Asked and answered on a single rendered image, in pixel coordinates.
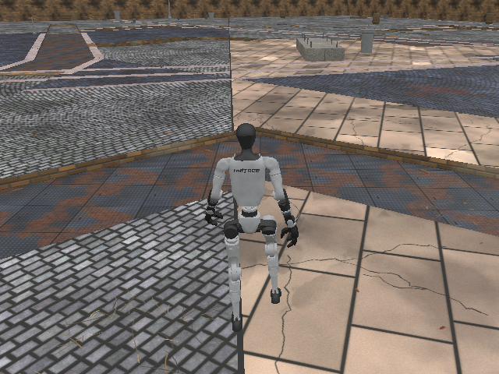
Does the robot head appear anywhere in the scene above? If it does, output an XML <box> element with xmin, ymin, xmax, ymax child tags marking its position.
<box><xmin>234</xmin><ymin>123</ymin><xmax>260</xmax><ymax>161</ymax></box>

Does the robot right forearm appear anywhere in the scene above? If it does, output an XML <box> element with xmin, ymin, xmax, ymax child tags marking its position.
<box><xmin>278</xmin><ymin>189</ymin><xmax>296</xmax><ymax>228</ymax></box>

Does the left robot upper arm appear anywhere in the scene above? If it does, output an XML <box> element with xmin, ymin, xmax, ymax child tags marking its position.
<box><xmin>211</xmin><ymin>157</ymin><xmax>231</xmax><ymax>200</ymax></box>

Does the robot left hand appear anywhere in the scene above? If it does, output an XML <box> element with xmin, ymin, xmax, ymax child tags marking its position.
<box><xmin>205</xmin><ymin>211</ymin><xmax>223</xmax><ymax>226</ymax></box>

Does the right robot upper arm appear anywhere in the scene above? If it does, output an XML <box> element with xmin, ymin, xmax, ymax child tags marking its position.
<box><xmin>263</xmin><ymin>157</ymin><xmax>285</xmax><ymax>201</ymax></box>

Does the right robot thigh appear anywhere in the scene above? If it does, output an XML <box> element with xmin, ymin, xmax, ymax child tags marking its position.
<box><xmin>260</xmin><ymin>215</ymin><xmax>277</xmax><ymax>257</ymax></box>

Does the robot right hand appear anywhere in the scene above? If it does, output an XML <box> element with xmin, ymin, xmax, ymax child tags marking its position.
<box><xmin>281</xmin><ymin>225</ymin><xmax>299</xmax><ymax>248</ymax></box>

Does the robot left forearm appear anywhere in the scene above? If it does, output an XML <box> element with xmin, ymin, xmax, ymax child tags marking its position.
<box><xmin>206</xmin><ymin>189</ymin><xmax>218</xmax><ymax>215</ymax></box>

